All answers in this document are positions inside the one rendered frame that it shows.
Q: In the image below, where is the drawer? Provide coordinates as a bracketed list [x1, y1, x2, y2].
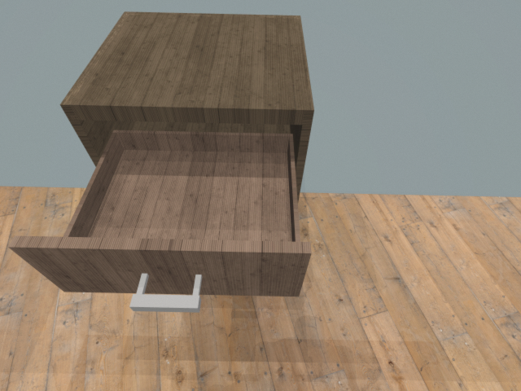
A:
[8, 130, 311, 297]

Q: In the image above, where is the cabinet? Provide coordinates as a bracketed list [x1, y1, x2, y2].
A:
[60, 11, 314, 201]

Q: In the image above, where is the handle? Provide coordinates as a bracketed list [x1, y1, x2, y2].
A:
[129, 274, 202, 313]

